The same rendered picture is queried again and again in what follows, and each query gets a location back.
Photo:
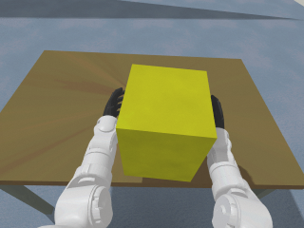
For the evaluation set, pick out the right robot hand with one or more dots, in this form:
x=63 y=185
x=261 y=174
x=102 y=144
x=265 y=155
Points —
x=217 y=112

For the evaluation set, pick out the left robot hand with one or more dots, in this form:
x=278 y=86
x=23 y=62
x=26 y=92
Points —
x=112 y=105

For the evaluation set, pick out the right robot forearm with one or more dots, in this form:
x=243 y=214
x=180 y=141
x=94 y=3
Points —
x=223 y=170

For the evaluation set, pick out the carton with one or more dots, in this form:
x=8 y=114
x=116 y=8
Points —
x=166 y=125

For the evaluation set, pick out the right robot upper arm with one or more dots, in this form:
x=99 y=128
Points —
x=233 y=211

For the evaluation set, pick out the table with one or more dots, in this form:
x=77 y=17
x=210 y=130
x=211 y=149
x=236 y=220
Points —
x=48 y=123

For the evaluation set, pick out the left robot forearm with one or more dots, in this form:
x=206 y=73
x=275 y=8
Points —
x=99 y=157

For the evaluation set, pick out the left robot upper arm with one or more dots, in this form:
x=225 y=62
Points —
x=83 y=207

